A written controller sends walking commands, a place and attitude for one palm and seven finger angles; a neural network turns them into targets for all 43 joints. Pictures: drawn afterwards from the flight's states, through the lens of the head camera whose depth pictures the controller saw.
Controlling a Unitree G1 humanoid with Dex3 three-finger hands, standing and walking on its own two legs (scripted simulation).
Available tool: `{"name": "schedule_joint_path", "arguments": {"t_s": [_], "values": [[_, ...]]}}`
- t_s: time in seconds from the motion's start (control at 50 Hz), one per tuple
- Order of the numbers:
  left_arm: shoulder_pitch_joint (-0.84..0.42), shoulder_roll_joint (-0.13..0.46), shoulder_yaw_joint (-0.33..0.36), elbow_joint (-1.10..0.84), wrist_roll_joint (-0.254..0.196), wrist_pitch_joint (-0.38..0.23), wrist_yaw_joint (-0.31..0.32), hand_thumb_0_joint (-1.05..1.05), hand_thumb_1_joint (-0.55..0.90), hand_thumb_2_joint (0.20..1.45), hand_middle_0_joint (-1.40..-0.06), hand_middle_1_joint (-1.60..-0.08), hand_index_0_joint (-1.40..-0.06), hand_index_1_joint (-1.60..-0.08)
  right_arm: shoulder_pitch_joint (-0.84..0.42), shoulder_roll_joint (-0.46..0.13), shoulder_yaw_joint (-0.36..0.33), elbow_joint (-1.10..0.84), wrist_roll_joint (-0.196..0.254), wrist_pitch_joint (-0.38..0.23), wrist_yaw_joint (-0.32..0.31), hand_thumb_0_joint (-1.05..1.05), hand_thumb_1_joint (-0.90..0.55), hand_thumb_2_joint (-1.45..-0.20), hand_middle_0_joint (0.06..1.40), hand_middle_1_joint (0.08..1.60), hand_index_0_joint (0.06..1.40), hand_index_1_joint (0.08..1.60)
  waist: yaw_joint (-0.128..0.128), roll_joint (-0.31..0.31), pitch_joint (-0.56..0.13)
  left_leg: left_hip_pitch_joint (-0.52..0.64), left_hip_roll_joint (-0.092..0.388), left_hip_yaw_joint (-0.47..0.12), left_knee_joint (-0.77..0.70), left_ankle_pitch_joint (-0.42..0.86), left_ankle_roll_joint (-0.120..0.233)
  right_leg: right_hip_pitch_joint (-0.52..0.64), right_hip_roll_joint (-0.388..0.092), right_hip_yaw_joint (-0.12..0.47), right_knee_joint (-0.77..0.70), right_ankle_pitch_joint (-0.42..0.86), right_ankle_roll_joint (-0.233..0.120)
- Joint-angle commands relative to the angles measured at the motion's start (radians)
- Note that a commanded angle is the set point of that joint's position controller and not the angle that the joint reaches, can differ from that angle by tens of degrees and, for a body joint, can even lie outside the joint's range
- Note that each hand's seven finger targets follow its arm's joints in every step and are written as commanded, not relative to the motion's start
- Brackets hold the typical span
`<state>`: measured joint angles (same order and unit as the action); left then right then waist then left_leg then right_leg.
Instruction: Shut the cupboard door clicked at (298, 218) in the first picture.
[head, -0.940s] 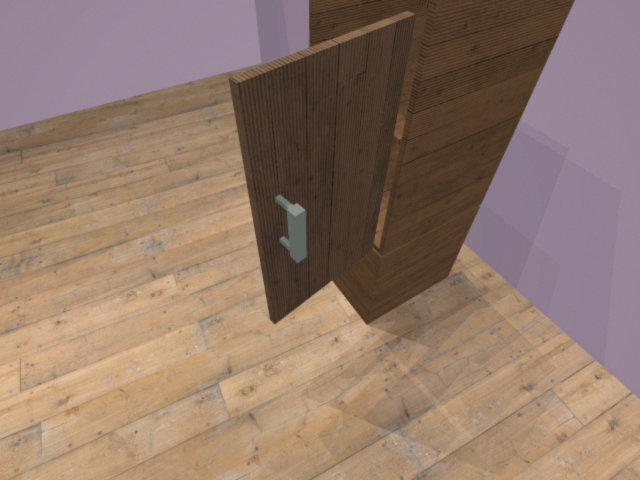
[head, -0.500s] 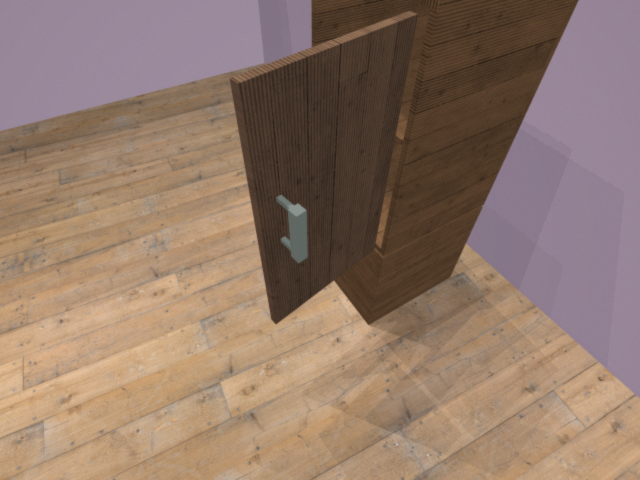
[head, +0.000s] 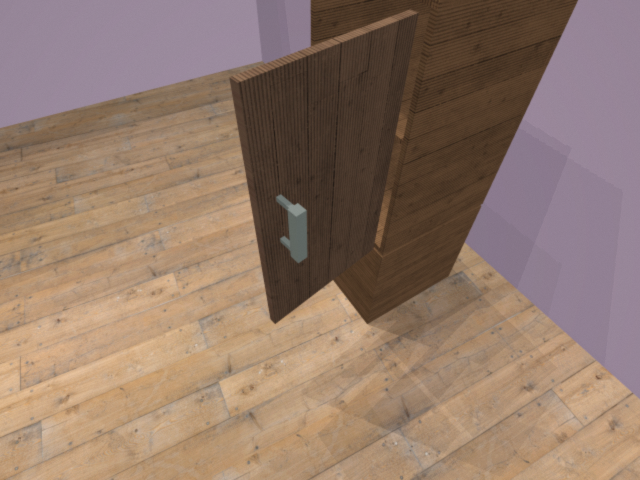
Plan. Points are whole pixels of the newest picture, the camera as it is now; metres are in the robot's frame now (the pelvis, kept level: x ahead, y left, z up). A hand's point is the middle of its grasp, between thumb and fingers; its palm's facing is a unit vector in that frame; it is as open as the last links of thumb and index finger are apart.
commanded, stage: walk to a spot facing it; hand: left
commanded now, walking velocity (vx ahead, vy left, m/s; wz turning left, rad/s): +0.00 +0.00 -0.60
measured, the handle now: (290, 228) +0.50 +0.08 -0.02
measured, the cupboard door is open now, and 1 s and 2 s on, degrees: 100 100 100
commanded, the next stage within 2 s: none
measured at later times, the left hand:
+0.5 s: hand out of the picture +0.05 +0.19 -0.17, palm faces -0.12 -0.95 -0.30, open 7.4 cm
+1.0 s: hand out of the picture +0.11 +0.17 -0.18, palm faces -0.36 -0.90 -0.25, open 7.4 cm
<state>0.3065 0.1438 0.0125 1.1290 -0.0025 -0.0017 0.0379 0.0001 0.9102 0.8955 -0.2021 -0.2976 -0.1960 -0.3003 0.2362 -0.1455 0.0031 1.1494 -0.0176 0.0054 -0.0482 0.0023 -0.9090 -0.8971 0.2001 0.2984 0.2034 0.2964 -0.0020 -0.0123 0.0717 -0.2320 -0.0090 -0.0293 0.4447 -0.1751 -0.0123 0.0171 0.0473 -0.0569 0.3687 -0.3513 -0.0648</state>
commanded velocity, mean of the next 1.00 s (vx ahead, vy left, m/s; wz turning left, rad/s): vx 0.00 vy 0.00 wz -0.60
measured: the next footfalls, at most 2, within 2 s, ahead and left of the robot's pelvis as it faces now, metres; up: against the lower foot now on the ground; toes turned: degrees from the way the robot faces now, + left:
left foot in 1.00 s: +0.09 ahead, +0.10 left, +0.00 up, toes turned -31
right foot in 1.32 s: -0.05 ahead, -0.17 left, +0.00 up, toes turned -43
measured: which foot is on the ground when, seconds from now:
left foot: down 0.00-0.44, up 0.46-0.98, down 1.00-1.00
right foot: down 0.00-0.98, up 1.00-1.00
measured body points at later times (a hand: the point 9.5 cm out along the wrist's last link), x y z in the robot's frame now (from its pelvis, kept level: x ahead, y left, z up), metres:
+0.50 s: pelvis -0.03 -0.02 -0.01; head +0.01 -0.05 +0.43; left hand +0.06 +0.23 -0.15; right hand -0.03 -0.27 -0.18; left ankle +0.02 +0.13 -0.71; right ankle -0.08 -0.07 -0.74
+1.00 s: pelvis +0.00 -0.01 -0.01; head +0.06 -0.02 +0.44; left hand +0.13 +0.22 -0.16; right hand +0.04 -0.29 -0.13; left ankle +0.06 +0.12 -0.74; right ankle -0.08 -0.07 -0.74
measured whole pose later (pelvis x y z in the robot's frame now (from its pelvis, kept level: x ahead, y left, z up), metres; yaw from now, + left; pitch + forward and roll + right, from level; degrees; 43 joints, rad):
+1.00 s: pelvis +0.00 -0.01 -0.01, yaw -29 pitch +3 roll -1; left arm 0.31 0.21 0.09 0.92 0.02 0.05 0.01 0.00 0.91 0.90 -0.21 -0.30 -0.20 -0.30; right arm 0.04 -0.20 -0.03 0.85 0.00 0.01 -0.04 0.00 -0.91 -0.90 0.20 0.30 0.20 0.30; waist 0.05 -0.01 0.06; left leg -0.30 0.01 -0.06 0.55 -0.28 0.00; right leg -0.26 0.18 0.23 0.60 -0.37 -0.06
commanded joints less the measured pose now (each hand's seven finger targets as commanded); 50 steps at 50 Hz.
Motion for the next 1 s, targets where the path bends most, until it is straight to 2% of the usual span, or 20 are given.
{"name": "schedule_joint_path", "arguments": {"t_s": [0.0, 0.14, 0.22, 0.3, 0.34, 0.38, 0.4, 0.42, 0.44, 0.46, 0.5, 0.54, 0.66, 0.8, 0.86, 0.9, 0.92, 0.94, 0.96, 0.98], "values": [[0.096, 0.106, 0.017, -0.014, 0.003, -0.006, 0.008, 0.0, 0.9, 0.9, -0.2, -0.3, -0.2, -0.3, 0.051, -0.107, -0.015, -0.023, 0.001, -0.008, -0.008, 0.0, -0.9, -0.9, 0.2, 0.3, 0.2, 0.3, 0.004, 0.011, 0.015, 0.091, 0.093, -0.061, -0.027, 0.23, 0.056, -0.142, -0.145, 0.094, -0.077, 0.315, 0.03], [0.065, 0.135, 0.062, -0.069, 0.016, 0.03, -0.001, 0.0, 0.9, 0.9, -0.2, -0.3, -0.2, -0.3, 0.054, -0.135, -0.054, -0.063, -0.003, 0.019, -0.024, 0.0, -0.9, -0.9, 0.2, 0.3, 0.2, 0.3, -0.005, -0.011, 0.008, 0.022, 0.128, 0.011, 0.076, 0.139, 0.041, -0.186, -0.143, 0.173, 0.026, 0.392, -0.002], [0.036, 0.145, 0.077, -0.11, 0.018, 0.038, -0.013, 0.0, 0.9, 0.9, -0.2, -0.3, -0.2, -0.3, 0.048, -0.16, -0.069, -0.102, -0.007, 0.017, -0.027, 0.0, -0.9, -0.9, 0.2, 0.3, 0.2, 0.3, -0.009, 0.064, -0.009, 0.036, 0.182, -0.027, 0.04, 0.111, 0.06, -0.26, -0.101, 0.187, 0.109, 0.314, -0.005], [0.014, 0.121, 0.084, -0.148, 0.019, 0.046, -0.03, 0.0, 0.9, 0.9, -0.2, -0.3, -0.2, -0.3, 0.054, -0.216, -0.087, -0.136, -0.013, 0.01, -0.025, 0.0, -0.9, -0.9, 0.2, 0.3, 0.2, 0.3, -0.002, 0.214, -0.045, 0.039, 0.348, -0.183, -0.101, 0.038, 0.161, -0.356, -0.016, 0.103, 0.354, -0.051, 0.022], [-0.006, 0.107, 0.085, -0.168, 0.02, 0.049, -0.041, 0.0, 0.9, 0.9, -0.2, -0.3, -0.2, -0.3, 0.041, -0.228, -0.09, -0.16, -0.016, 0.002, -0.021, 0.0, -0.9, -0.9, 0.2, 0.3, 0.2, 0.3, 0.003, 0.22, -0.084, 0.025, 0.403, -0.187, -0.134, 0.062, 0.199, -0.342, -0.041, 0.079, 0.448, -0.211, 0.028], [0.053, 0.109, 0.093, -0.164, 0.021, 0.045, -0.049, 0.0, 0.9, 0.9, -0.2, -0.3, -0.2, -0.3, -0.031, -0.234, -0.09, -0.19, -0.018, 0.003, -0.017, 0.0, -0.9, -0.9, 0.2, 0.3, 0.2, 0.3, 0.057, 0.146, -0.107, -0.074, 0.357, -0.072, -0.038, 0.088, 0.15, -0.204, -0.06, 0.072, 0.29, -0.087, 0.03], [0.123, 0.143, 0.102, -0.145, 0.027, 0.041, -0.047, 0.0, 0.9, 0.9, -0.2, -0.3, -0.2, -0.3, -0.085, -0.219, -0.089, -0.214, -0.01, 0.011, -0.014, 0.0, -0.9, -0.9, 0.2, 0.3, 0.2, 0.3, 0.097, 0.021, -0.085, -0.191, 0.263, 0.019, 0.116, 0.0, 0.086, -0.106, -0.084, 0.127, 0.091, 0.073, 0.027], [0.122, 0.262, 0.12, -0.154, 0.043, 0.03, -0.033, 0.0, 0.9, 0.9, -0.2, -0.3, -0.2, -0.3, -0.097, -0.14, -0.081, -0.249, 0.0, 0.02, -0.007, 0.0, -0.9, -0.9, 0.2, 0.3, 0.2, 0.3, 0.09, -0.337, -0.05, -0.367, 0.07, 0.168, 0.388, -0.277, -0.025, -0.083, -0.334, 0.506, -0.124, 0.173, -0.035], [0.105, 0.288, 0.12, -0.167, 0.031, 0.034, -0.022, 0.0, 0.9, 0.9, -0.2, -0.3, -0.2, -0.3, -0.157, -0.171, -0.084, -0.276, -0.006, 0.029, -0.001, 0.0, -0.9, -0.9, 0.2, 0.3, 0.2, 0.3, 0.109, -0.286, -0.017, -0.368, 0.041, 0.063, 0.571, -0.39, -0.028, -0.184, -0.398, 0.564, -0.122, 0.321, -0.074], [0.047, 0.26, 0.117, -0.176, 0.03, 0.033, -0.014, 0.0, 0.9, 0.9, -0.2, -0.3, -0.2, -0.3, -0.168, -0.167, -0.089, -0.259, -0.003, 0.034, -0.003, 0.0, -0.9, -0.9, 0.2, 0.3, 0.2, 0.3, 0.071, -0.197, 0.024, -0.391, 0.054, -0.002, 0.653, -0.343, -0.021, -0.191, -0.345, 0.517, -0.068, 0.465, -0.096], [0.004, 0.23, 0.105, -0.197, 0.023, 0.022, -0.01, 0.0, 0.9, 0.9, -0.2, -0.3, -0.2, -0.3, -0.131, -0.146, -0.083, -0.246, -0.003, 0.03, 0.001, 0.0, -0.9, -0.9, 0.2, 0.3, 0.2, 0.3, 0.035, -0.074, -0.021, -0.405, 0.066, -0.004, 0.7, -0.269, -0.034, -0.09, -0.288, 0.422, 0.035, 0.722, -0.118], [0.03, 0.225, 0.106, -0.198, 0.021, 0.015, -0.001, 0.0, 0.9, 0.9, -0.2, -0.3, -0.2, -0.3, -0.143, -0.139, -0.08, -0.254, 0.0, 0.03, 0.002, 0.0, -0.9, -0.9, 0.2, 0.3, 0.2, 0.3, 0.045, -0.061, -0.09, -0.403, 0.06, 0.007, 0.681, -0.252, -0.044, 0.017, -0.261, 0.395, 0.075, 0.868, -0.096], [0.05, 0.241, 0.109, -0.227, 0.024, 0.021, -0.001, 0.0, 0.9, 0.9, -0.2, -0.3, -0.2, -0.3, -0.204, -0.148, -0.079, -0.297, 0.005, 0.039, 0.001, 0.0, -0.9, -0.9, 0.2, 0.3, 0.2, 0.3, 0.053, -0.109, -0.059, -0.379, 0.041, -0.008, 0.632, -0.217, -0.054, -0.028, -0.228, 0.44, 0.036, 0.753, -0.089], [0.062, 0.261, 0.118, -0.25, 0.03, 0.023, -0.004, 0.0, 0.9, 0.9, -0.2, -0.3, -0.2, -0.3, -0.265, -0.147, -0.074, -0.352, 0.016, 0.023, 0.001, 0.0, -0.9, -0.9, 0.2, 0.3, 0.2, 0.3, 0.07, -0.1, -0.099, -0.318, 0.008, -0.016, 0.472, -0.25, -0.041, -0.01, -0.217, 0.549, 0.067, 0.811, -0.128], [0.031, 0.267, 0.121, -0.263, 0.034, 0.024, -0.004, 0.0, 0.9, 0.9, -0.2, -0.3, -0.2, -0.3, -0.24, -0.143, -0.072, -0.361, 0.021, 0.013, 0.002, 0.0, -0.9, -0.9, 0.2, 0.3, 0.2, 0.3, 0.052, -0.098, -0.113, -0.243, -0.003, -0.022, 0.352, -0.253, -0.031, -0.04, -0.206, 0.57, 0.092, 0.822, -0.128], [-0.005, 0.265, 0.12, -0.272, 0.03, 0.025, -0.005, 0.0, 0.9, 0.9, -0.2, -0.3, -0.2, -0.3, -0.177, -0.146, -0.071, -0.35, 0.024, 0.008, -0.001, 0.0, -0.9, -0.9, 0.2, 0.3, 0.2, 0.3, 0.019, -0.098, -0.128, -0.128, -0.007, -0.023, 0.188, -0.18, -0.024, -0.098, -0.171, 0.557, 0.129, 0.812, -0.092], [-0.031, 0.254, 0.117, -0.28, 0.026, 0.026, -0.006, 0.0, 0.9, 0.9, -0.2, -0.3, -0.2, -0.3, -0.114, -0.158, -0.073, -0.333, 0.024, 0.004, -0.006, 0.0, -0.9, -0.9, 0.2, 0.3, 0.2, 0.3, -0.012, -0.064, -0.144, 0.017, 0.009, -0.028, 0.052, -0.085, -0.019, -0.193, -0.141, 0.535, 0.166, 0.721, -0.057], [-0.04, 0.22, 0.11, -0.292, 0.019, 0.024, -0.009, 0.0, 0.9, 0.9, -0.2, -0.3, -0.2, -0.3, -0.046, -0.206, -0.082, -0.316, 0.015, -0.007, -0.009, 0.0, -0.9, -0.9, 0.2, 0.3, 0.2, 0.3, -0.037, 0.041, -0.184, 0.218, 0.142, -0.148, -0.085, 0.029, 0.024, -0.365, -0.054, 0.451, 0.258, 0.463, 0.0], [-0.009, 0.177, 0.099, -0.311, 0.008, 0.021, -0.026, 0.0, 0.9, 0.9, -0.2, -0.3, -0.2, -0.3, -0.005, -0.3, -0.096, -0.321, -0.001, -0.015, -0.012, 0.0, -0.9, -0.9, 0.2, 0.3, 0.2, 0.3, -0.026, 0.318, -0.203, 0.341, 0.429, -0.41, -0.118, 0.272, 0.155, -0.557, 0.065, 0.259, 0.49, -0.177, 0.069], [-0.022, 0.208, 0.102, -0.326, 0.024, 0.015, -0.035, 0.0, 0.9, 0.9, -0.2, -0.3, -0.2, -0.3, 0.009, -0.301, -0.086, -0.336, -0.007, -0.009, -0.016, 0.0, -0.9, -0.9, 0.2, 0.3, 0.2, 0.3, -0.023, 0.242, -0.146, 0.229, 0.539, -0.474, -0.111, 0.344, 0.257, -0.594, 0.016, 0.161, 0.679, -0.309, 0.101]]}}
